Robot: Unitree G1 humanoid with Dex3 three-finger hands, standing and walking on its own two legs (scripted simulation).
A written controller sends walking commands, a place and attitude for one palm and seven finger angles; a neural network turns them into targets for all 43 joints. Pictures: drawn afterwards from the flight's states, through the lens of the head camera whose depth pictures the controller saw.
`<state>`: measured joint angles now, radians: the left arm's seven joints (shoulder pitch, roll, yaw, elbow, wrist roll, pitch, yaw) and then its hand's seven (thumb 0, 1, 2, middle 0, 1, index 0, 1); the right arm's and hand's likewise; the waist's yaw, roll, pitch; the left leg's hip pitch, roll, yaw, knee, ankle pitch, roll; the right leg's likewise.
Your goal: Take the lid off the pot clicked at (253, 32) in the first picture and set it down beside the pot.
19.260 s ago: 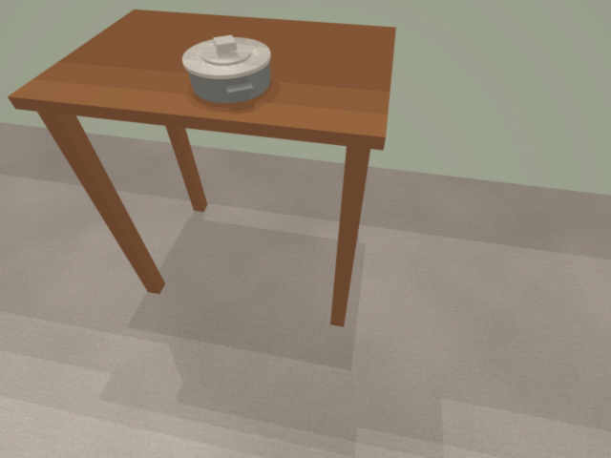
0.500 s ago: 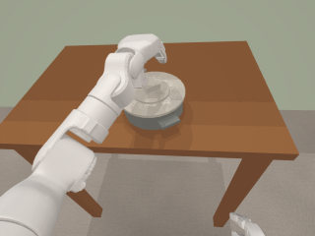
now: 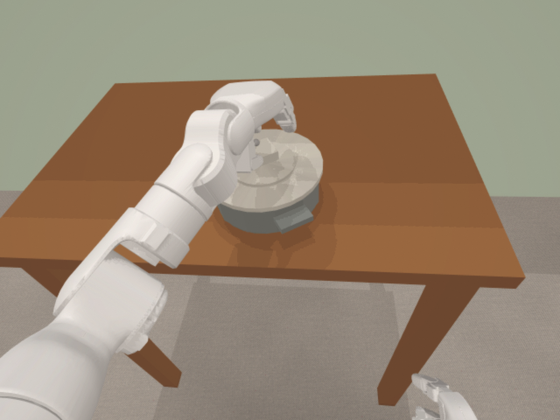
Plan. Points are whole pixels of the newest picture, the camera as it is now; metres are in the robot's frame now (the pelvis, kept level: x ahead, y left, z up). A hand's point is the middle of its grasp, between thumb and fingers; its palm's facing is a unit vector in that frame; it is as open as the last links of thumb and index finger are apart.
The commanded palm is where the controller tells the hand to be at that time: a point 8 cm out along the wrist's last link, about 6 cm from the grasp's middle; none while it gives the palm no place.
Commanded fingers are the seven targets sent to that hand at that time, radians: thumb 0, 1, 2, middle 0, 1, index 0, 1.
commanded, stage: lower the open fingers around the knob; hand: left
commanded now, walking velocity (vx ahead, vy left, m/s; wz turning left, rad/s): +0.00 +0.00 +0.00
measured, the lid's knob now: (261, 152) +0.47 +0.05 +0.15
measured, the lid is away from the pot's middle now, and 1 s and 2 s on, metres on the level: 0.00 0.00 0.00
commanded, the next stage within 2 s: close the fingers and squeeze the knob in 0.56 s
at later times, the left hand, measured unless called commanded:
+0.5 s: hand (251, 160) +0.43 +0.06 +0.17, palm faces -0.25 -0.07 -0.96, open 9.9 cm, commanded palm +0.41 +0.07 +0.23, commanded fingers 0.00 -0.33 1.58 -0.87 -0.08 -0.87 -0.08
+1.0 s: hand (253, 159) +0.43 +0.05 +0.17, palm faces -0.26 -0.05 -0.96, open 9.3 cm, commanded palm +0.41 +0.06 +0.23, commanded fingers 0.00 -0.03 1.22 -0.72 -0.61 -0.72 -0.61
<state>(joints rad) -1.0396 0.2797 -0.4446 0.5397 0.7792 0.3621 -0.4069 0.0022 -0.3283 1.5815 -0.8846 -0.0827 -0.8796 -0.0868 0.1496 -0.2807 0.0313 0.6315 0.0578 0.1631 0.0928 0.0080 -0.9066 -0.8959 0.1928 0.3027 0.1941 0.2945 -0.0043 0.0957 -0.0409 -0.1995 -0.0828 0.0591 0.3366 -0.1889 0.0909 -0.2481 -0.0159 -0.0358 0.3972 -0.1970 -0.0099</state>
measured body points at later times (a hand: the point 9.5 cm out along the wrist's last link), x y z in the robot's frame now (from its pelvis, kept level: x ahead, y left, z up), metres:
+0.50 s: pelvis -0.01 -0.01 +0.00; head +0.00 -0.05 +0.45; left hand +0.43 +0.06 +0.22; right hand +0.14 -0.25 -0.12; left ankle -0.01 +0.06 -0.74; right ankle +0.00 -0.12 -0.74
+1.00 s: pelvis -0.01 -0.01 +0.00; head +0.00 -0.05 +0.45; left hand +0.44 +0.05 +0.22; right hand +0.14 -0.24 -0.13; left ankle -0.01 +0.06 -0.74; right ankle +0.00 -0.12 -0.74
